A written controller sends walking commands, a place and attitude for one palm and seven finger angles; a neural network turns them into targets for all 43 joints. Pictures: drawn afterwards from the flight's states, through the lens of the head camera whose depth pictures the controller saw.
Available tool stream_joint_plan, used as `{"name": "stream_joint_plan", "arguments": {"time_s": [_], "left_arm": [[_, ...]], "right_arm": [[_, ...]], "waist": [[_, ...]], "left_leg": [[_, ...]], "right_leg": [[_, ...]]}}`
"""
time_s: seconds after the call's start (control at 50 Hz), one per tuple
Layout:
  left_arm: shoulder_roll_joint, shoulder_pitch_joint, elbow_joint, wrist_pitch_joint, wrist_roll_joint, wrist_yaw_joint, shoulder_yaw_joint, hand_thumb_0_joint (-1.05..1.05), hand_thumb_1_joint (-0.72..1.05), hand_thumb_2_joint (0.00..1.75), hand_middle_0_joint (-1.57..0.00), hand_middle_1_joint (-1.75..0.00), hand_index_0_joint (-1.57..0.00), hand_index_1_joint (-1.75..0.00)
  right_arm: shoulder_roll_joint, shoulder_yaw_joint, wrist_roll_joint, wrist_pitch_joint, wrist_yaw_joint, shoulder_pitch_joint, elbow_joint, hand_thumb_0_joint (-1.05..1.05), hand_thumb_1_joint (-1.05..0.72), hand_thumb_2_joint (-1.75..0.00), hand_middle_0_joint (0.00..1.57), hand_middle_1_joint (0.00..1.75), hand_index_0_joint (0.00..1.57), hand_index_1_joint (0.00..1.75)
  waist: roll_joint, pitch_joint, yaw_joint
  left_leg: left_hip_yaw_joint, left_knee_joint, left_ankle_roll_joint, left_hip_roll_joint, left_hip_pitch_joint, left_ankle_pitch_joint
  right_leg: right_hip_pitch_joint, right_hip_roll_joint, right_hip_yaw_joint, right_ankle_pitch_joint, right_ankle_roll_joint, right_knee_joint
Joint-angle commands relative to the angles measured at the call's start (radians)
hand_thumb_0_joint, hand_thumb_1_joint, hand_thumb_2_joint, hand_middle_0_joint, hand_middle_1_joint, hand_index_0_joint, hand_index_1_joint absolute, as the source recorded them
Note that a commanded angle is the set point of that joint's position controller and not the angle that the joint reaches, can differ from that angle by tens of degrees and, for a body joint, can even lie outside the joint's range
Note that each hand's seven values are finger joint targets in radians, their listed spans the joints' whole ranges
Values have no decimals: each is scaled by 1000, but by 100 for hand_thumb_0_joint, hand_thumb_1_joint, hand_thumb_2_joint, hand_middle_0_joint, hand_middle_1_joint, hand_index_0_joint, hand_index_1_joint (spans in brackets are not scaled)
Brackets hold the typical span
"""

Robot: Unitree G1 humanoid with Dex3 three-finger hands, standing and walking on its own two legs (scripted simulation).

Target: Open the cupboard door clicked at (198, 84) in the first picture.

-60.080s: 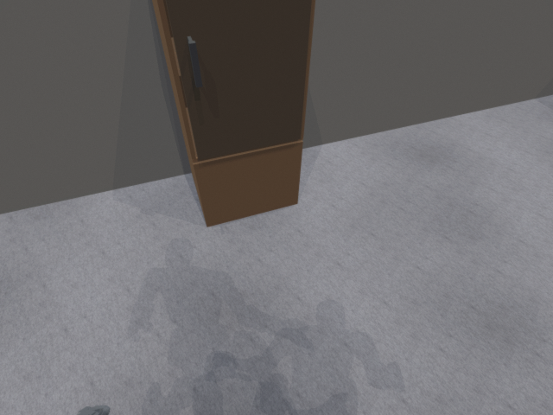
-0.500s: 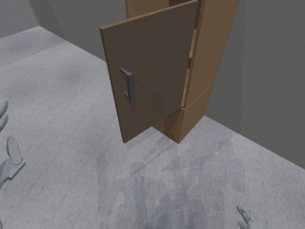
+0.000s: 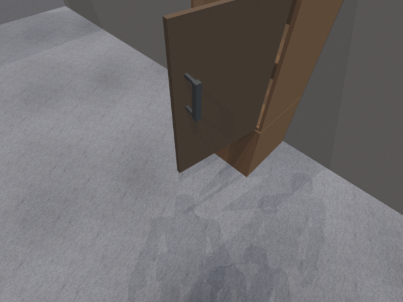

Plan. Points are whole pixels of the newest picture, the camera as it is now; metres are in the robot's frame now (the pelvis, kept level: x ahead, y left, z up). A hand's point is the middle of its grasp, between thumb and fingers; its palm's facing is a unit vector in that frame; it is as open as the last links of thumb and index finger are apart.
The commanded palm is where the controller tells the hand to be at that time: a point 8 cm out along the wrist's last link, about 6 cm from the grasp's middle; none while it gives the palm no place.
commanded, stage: let the arm hang, fingers relaxed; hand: left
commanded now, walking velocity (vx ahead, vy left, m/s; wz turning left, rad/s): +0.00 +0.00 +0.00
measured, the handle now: (192, 97) +0.62 +0.07 +0.03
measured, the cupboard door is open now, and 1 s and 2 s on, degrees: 80 80 80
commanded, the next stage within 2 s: look to check the result in 0.62 s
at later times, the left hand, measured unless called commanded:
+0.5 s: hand out of the picture +0.02 +0.18 -0.17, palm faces +0.01 -0.98 -0.21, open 7.3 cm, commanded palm none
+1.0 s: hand out of the picture +0.03 +0.18 -0.17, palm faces +0.00 -0.97 -0.24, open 7.4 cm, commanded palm none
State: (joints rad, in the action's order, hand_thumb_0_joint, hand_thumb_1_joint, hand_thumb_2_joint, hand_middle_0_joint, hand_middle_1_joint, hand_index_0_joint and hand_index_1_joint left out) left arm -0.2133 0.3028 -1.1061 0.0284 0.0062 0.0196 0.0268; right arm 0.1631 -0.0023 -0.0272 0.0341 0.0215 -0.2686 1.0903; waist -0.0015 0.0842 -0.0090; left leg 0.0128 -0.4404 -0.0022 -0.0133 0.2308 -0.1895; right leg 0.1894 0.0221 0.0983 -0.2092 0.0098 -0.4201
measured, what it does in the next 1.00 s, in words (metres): stands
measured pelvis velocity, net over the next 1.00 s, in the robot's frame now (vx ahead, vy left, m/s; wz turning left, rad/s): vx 0.00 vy -0.01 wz -0.02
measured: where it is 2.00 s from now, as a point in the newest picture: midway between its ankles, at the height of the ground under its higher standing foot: outside the picture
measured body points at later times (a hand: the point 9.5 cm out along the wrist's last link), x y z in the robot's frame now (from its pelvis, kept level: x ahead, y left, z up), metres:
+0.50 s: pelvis -0.01 +0.01 +0.00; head +0.00 +0.00 +0.45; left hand +0.02 +0.23 -0.16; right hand -0.01 -0.21 -0.17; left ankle +0.03 +0.12 -0.74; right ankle +0.01 -0.11 -0.74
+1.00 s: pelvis +0.00 -0.01 +0.00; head +0.02 -0.02 +0.45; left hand +0.03 +0.23 -0.15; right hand +0.01 -0.24 -0.16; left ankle +0.03 +0.12 -0.74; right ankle +0.01 -0.11 -0.74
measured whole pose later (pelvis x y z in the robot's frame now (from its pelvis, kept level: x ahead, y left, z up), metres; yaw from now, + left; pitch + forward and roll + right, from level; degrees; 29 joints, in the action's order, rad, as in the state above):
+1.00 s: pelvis +0.00 -0.01 +0.00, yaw -1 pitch -2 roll +0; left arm -0.18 0.21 -1.15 0.00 0.01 0.02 0.02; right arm 0.19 0.01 -0.03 0.01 0.03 -0.22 1.15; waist 0.02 0.07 0.01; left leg 0.03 -0.38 0.01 -0.02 0.18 -0.17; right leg 0.17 0.01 0.08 -0.21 0.02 -0.40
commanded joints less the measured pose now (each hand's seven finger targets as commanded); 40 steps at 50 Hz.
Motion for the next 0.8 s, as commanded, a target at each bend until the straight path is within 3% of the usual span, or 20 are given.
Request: {"name": "stream_joint_plan", "arguments": {"time_s": [0.0, 0.22, 0.42, 0.46, 0.6, 0.78], "left_arm": [[-80, -1, 9, -36, 3, 4, 2, 0, 90, 90, -20, -30, -20, -30], [-58, 29, -35, -29, 7, 12, 2, 0, 90, 90, -20, -30, -20, -30], [-46, 3, -18, -36, 7, 16, 7, 0, 90, 90, -20, -30, -20, -30], [-50, 0, -16, -36, 7, 15, 9, 0, 90, 90, -20, -30, -20, -30], [-72, -17, -5, -44, 6, 12, 15, 0, 90, 90, -20, -30, -20, -30], [-89, -42, -10, -48, 4, 12, 14, 0, 90, 90, -20, -30, -20, -30]], "right_arm": [[114, 25, 8, -25, 8, -33, -22, 0, -90, -90, 20, 30, 20, 30], [85, 25, 4, -26, 8, -62, 22, 0, -90, -90, 20, 30, 20, 30], [65, 27, 2, -30, 7, -59, 25, 0, -90, -90, 20, 30, 20, 30], [65, 26, 1, -30, 6, -57, 24, 0, -90, -90, 20, 30, 20, 30], [89, 32, 5, -33, 7, -48, 16, 0, -90, -90, 20, 30, 20, 30], [107, 30, 4, -34, 7, -29, 25, 0, -90, -90, 20, 30, 20, 30]], "waist": [[28, -45, 14], [12, 11, 12], [15, 24, 16], [40, 21, 15], [-2, -6, 15], [1, -30, 21]], "left_leg": [[-75, 119, -28, -87, -15, -28], [-83, 161, -28, -88, 25, -113], [-62, 141, -21, -78, 23, -61], [-60, 143, -20, -76, 23, -65], [-54, 123, -20, -79, -11, -18], [-47, 117, -16, -85, -46, 38]], "right_leg": [[9, 86, -94, -49, 32, 107], [42, 81, -92, -90, 25, 82], [54, 86, -105, -72, 24, 87], [51, 88, -109, -73, 25, 90], [43, 89, -115, -56, 29, 102], [25, 97, -124, -22, 33, 114]]}}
